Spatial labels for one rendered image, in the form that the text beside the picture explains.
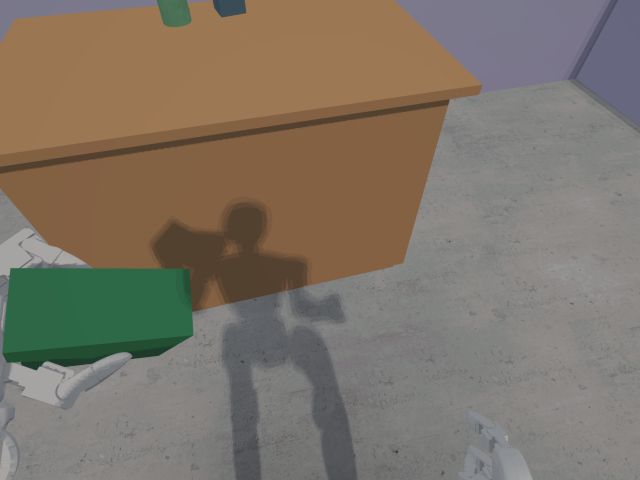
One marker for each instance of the sponge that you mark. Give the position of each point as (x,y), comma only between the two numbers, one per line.
(78,316)

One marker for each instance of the table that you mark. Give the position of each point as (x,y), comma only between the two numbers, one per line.
(266,151)

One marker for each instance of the robot left hand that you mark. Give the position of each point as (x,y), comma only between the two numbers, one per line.
(51,383)

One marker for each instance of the robot right hand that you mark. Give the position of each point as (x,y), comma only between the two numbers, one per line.
(507,463)

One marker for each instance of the left robot forearm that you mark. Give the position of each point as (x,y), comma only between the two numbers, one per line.
(9,449)

